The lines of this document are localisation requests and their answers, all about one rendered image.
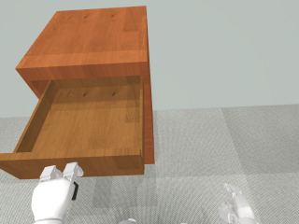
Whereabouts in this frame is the left robot hand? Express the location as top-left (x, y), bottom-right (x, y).
top-left (31, 162), bottom-right (84, 224)

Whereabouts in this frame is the cabinet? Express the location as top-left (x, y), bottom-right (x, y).
top-left (15, 6), bottom-right (155, 164)

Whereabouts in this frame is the right robot hand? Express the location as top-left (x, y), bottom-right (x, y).
top-left (219, 183), bottom-right (255, 224)

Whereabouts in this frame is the drawer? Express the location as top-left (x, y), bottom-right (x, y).
top-left (0, 75), bottom-right (145, 180)

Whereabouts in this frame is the handle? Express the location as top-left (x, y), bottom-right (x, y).
top-left (72, 181), bottom-right (78, 201)

